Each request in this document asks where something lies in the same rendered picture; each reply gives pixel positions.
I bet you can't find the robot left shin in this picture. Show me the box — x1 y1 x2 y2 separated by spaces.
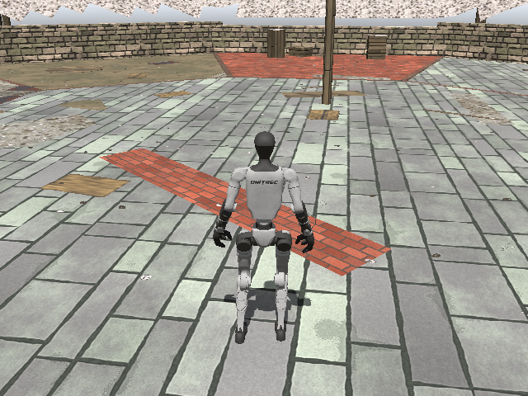
236 275 249 332

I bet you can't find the right robot upper arm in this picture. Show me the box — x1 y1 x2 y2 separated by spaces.
281 167 304 214

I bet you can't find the right robot hand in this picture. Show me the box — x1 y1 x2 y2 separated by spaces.
295 233 314 253

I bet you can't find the left robot hand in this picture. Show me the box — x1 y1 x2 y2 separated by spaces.
213 229 232 248

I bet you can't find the robot right forearm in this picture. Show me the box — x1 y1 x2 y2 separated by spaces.
295 201 313 236

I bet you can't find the robot left foot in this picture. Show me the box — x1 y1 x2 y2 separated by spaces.
235 322 248 344

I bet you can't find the left robot upper arm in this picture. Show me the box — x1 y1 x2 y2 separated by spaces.
224 167 248 212

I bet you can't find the robot left forearm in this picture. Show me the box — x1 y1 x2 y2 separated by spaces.
214 199 232 233

